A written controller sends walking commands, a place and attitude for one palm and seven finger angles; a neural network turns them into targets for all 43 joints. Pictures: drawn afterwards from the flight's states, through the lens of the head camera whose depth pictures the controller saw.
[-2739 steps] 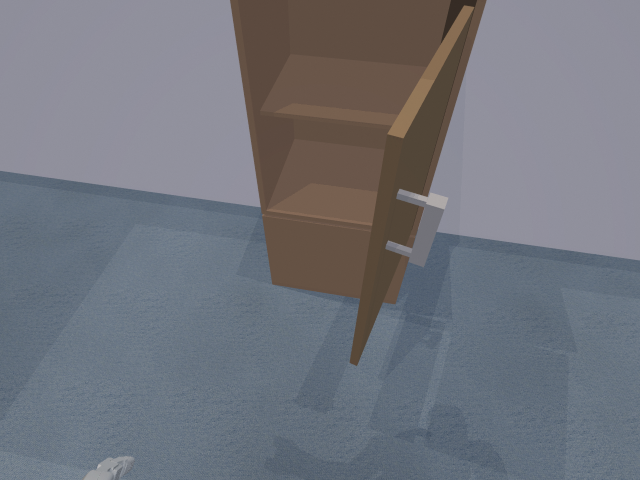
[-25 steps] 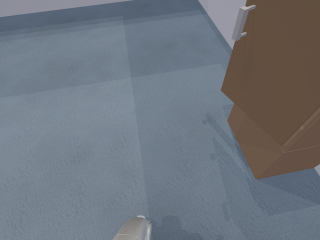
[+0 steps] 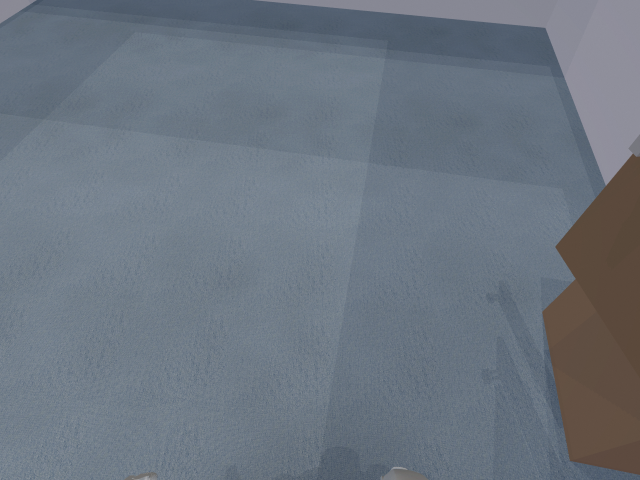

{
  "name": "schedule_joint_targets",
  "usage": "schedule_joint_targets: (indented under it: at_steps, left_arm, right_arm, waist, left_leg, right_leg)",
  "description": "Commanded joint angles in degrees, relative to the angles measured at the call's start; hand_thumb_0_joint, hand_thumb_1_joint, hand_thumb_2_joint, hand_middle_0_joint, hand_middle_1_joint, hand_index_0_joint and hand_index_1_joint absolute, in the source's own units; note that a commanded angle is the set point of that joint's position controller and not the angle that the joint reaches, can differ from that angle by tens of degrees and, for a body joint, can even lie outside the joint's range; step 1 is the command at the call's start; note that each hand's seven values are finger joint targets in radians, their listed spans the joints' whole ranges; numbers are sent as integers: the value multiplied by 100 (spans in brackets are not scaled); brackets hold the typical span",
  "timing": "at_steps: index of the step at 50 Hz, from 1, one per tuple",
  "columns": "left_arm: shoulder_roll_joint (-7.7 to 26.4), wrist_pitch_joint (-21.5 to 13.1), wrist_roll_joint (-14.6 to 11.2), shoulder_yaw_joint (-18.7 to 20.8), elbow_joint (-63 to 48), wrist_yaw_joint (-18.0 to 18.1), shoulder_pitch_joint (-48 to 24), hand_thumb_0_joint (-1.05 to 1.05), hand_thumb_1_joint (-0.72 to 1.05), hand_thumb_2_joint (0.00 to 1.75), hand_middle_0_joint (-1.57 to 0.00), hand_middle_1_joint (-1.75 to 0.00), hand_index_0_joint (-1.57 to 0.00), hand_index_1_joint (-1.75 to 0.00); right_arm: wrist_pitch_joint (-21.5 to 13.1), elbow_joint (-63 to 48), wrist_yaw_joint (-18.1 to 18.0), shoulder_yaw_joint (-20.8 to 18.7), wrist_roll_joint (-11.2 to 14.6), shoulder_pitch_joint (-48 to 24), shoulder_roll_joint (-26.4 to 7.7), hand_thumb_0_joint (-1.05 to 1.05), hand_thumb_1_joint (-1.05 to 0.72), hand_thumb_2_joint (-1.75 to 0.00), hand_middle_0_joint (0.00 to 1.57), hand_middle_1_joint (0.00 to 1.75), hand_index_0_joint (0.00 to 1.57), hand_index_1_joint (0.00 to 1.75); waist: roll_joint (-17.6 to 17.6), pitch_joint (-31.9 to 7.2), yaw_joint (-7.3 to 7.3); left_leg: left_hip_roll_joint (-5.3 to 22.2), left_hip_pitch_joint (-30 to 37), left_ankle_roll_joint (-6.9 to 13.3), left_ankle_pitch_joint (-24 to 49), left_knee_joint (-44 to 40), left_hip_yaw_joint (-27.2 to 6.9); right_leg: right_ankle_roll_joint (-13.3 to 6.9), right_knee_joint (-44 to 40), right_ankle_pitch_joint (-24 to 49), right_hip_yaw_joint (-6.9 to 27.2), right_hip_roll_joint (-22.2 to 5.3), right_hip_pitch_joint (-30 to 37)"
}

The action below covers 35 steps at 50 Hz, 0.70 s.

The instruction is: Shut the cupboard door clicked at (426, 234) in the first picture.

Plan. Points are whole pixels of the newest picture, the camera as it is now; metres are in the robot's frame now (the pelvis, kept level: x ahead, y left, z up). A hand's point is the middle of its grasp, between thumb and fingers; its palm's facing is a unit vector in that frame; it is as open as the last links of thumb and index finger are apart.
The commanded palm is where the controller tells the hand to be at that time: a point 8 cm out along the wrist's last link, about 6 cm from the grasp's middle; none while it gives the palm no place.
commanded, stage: walk to a spot facing it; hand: left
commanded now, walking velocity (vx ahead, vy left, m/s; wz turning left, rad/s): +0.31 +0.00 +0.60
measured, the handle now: out of the picture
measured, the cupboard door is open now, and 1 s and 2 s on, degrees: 19 19 19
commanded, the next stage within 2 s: turn to face it in 0.80 s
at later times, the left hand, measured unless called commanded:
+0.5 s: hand out of the picture +0.02 +0.16 -0.18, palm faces +0.43 -0.89 -0.18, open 7.4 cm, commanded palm none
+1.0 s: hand (146, 335) +0.34 +0.32 -0.15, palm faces +0.41 -0.89 -0.18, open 7.4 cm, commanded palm none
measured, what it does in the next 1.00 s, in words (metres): walks ahead, turning left: right foot, then left foot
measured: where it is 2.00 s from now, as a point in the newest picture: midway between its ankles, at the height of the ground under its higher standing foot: (272, 396)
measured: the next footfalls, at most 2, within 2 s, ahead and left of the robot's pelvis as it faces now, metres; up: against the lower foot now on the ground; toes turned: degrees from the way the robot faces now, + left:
right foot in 0.08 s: +0.09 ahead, -0.14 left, +0.00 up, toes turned -1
left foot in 0.52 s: +0.25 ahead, +0.17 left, +0.00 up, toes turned +29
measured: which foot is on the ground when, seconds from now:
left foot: down 0.00-0.08, up 0.10-0.50, down 0.52-1.00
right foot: up 0.00-0.06, down 0.08-0.54, up 0.56-1.00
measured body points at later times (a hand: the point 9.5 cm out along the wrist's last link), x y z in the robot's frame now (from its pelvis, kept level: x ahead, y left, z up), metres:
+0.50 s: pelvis +0.14 +0.02 -0.01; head +0.19 +0.05 +0.44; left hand +0.00 +0.21 -0.16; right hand +0.33 -0.17 -0.15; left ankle +0.20 +0.15 -0.72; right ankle +0.05 -0.14 -0.73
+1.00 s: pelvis +0.31 +0.11 +0.00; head +0.33 +0.12 +0.45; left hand +0.32 +0.36 -0.14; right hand +0.37 -0.11 -0.15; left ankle +0.22 +0.15 -0.73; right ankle +0.47 +0.03 -0.71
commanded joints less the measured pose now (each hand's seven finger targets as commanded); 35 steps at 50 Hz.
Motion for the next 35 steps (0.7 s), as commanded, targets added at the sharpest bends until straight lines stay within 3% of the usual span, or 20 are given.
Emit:
schedule_joint_targets:
  at_steps: [1,2,3,4,5,6,7,8,9,11,14,20,22,24,25,26,27,29,32,35]
  left_arm:
    - [475,-262,-1,123,-396,-20,395,0,90,90,-20,-30,-20,-30]
    - [565,-307,14,181,-251,-12,929,0,90,90,-20,-30,-20,-30]
    - [917,-397,74,280,-135,52,1528,0,90,90,-20,-30,-20,-30]
    - [1431,-413,101,339,-142,142,1690,0,90,90,-20,-30,-20,-30]
    - [1279,-406,4,260,-237,183,1302,0,90,90,-20,-30,-20,-30]
    - [1104,-434,-11,284,-385,219,759,0,90,90,-20,-30,-20,-30]
    - [951,-468,1,228,-414,222,506,0,90,90,-20,-30,-20,-30]
    - [718,-519,-13,151,-393,209,329,0,90,90,-20,-30,-20,-30]
    - [548,-568,-33,104,-352,196,300,0,90,90,-20,-30,-20,-30]
    - [436,-628,-34,77,-178,195,660,0,90,90,-20,-30,-20,-30]
    - [359,-674,-18,58,76,233,1166,0,90,90,-20,-30,-20,-30]
    - [546,-672,16,118,327,253,1466,0,90,90,-20,-30,-20,-30]
    - [697,-661,16,161,316,238,1382,0,90,90,-20,-30,-20,-30]
    - [851,-651,-28,185,313,207,1248,0,90,90,-20,-30,-20,-30]
    - [832,-641,-69,184,258,173,1135,0,90,90,-20,-30,-20,-30]
    - [500,-613,-105,158,100,85,1236,0,90,90,-20,-30,-20,-30]
    - [402,-560,-114,54,-296,63,662,0,90,90,-20,-30,-20,-30]
    - [372,-549,-84,90,-454,127,102,0,90,90,-20,-30,-20,-30]
    - [148,-379,43,78,92,59,796,0,90,90,-20,-30,-20,-30]
    - [39,-283,35,32,197,44,871,0,90,90,-20,-30,-20,-30]
  right_arm:
    - [-102,-383,-35,-357,-13,-138,-1216,0,-90,-90,20,30,20,30]
    - [-103,-428,-36,-342,12,-343,-1102,0,-90,-90,20,30,20,30]
    - [-136,-523,-19,-267,72,-375,-701,0,-90,-90,20,30,20,30]
    - [-185,-687,4,-185,100,-405,-315,0,-90,-90,20,30,20,30]
    - [-160,-688,40,-273,3,-478,-660,0,-90,-90,20,30,20,30]
    - [-129,-599,76,-310,-18,-198,-662,0,-90,-90,20,30,20,30]
    - [-122,-462,101,-300,-40,-155,-582,0,-90,-90,20,30,20,30]
    - [-107,-340,150,-289,-49,-142,-578,0,-90,-90,20,30,20,30]
    - [-96,-268,192,-269,-37,-79,-493,0,-90,-90,20,30,20,30]
    - [-82,-200,244,-226,18,-80,-294,0,-90,-90,20,30,20,30]
    - [-75,-217,264,-170,19,-253,-165,0,-90,-90,20,30,20,30]
    - [-162,-492,348,-51,22,-1086,-101,0,-90,-90,20,30,20,30]
    - [-230,-464,336,-64,24,-863,-183,0,-90,-90,20,30,20,30]
    - [-275,-248,274,-143,-12,16,-395,0,-90,-90,20,30,20,30]
    - [-288,-44,239,-235,-31,865,-704,0,-90,-90,20,30,20,30]
    - [-316,86,168,-437,-87,1593,-1510,0,-90,-90,20,30,20,30]
    - [-304,172,53,-535,9,1986,-1904,0,-90,-90,20,30,20,30]
    - [-324,101,-16,-417,59,1385,-1569,0,-90,-90,20,30,20,30]
    - [-433,-131,-79,-150,24,277,-806,0,-90,-90,20,30,20,30]
    - [-488,-12,-117,-110,50,386,-670,0,-90,-90,20,30,20,30]
  waist:
    - [862,-244,116]
    - [536,-375,412]
    - [-708,-591,708]
    - [-2357,-573,840]
    - [-1686,-93,547]
    - [-1165,-4,189]
    - [-1084,37,84]
    - [-987,129,-24]
    - [-865,121,-83]
    - [-884,41,-23]
    - [-969,-110,97]
    - [-923,82,303]
    - [-936,-36,188]
    - [-759,-478,-274]
    - [-374,-976,-731]
    - [1256,-1643,-978]
    - [1499,-1913,-1143]
    - [162,-986,-777]
    - [683,-321,-132]
    - [400,-271,-11]
  left_leg:
    - [887,-790,763,-2032,-1146,-1517]
    - [599,-1543,623,-2202,-531,-1281]
    - [-52,-2550,325,-2205,902,-629]
    - [-528,-3240,37,-2246,2939,113]
    - [-80,-3209,54,-1739,3921,-256]
    - [163,-3077,34,-1208,4197,-268]
    - [290,-2895,-17,-817,4413,-208]
    - [431,-2739,-76,-332,4423,-113]
    - [469,-2593,-118,-11,4292,23]
    - [379,-2558,-145,266,4042,278]
    - [394,-2736,-131,270,3465,542]
    - [486,-2488,54,8,1475,982]
    - [275,-1730,231,-312,960,1203]
    - [-181,-146,415,-155,528,1513]
    - [-129,1277,502,156,170,1255]
    - [1383,2773,1045,1,-228,-1114]
    - [2315,3345,1532,542,-1072,-2937]
    - [2351,1863,1356,-229,-1449,-2236]
    - [1536,-11,855,-634,-1737,-1030]
    - [1369,-23,985,-480,-1986,-812]
  right_leg:
    - [7,-1267,392,-371,457,1138]
    - [-14,-1847,466,-293,432,2170]
    - [-218,-2899,-657,741,-445,3252]
    - [-732,-4006,-2142,3056,-2146,3207]
    - [-916,-4390,-2760,3375,-2386,2204]
    - [-984,-4420,-2747,3070,-2390,1844]
    - [-942,-4325,-2387,2712,-2172,1563]
    - [-815,-4172,-1428,1766,-1861,1437]
    - [-718,-4000,-359,858,-1596,1474]
    - [-623,-3746,1163,-7,-1278,1865]
    - [-641,-3470,2798,-578,-1281,2652]
    - [-763,-3180,3456,-1007,-1642,3195]
    - [-766,-2715,4208,-1144,-1771,3072]
    - [-627,-1510,4891,-1533,-1613,2498]
    - [-499,-302,4060,-1640,-1440,1686]
    - [-163,1615,884,-1576,-651,-36]
    - [-79,2773,-1069,-707,-81,-1408]
    - [-240,3110,-360,-62,-422,-1562]
    - [-187,2263,515,137,-587,-711]
    - [-132,1716,939,117,-462,-731]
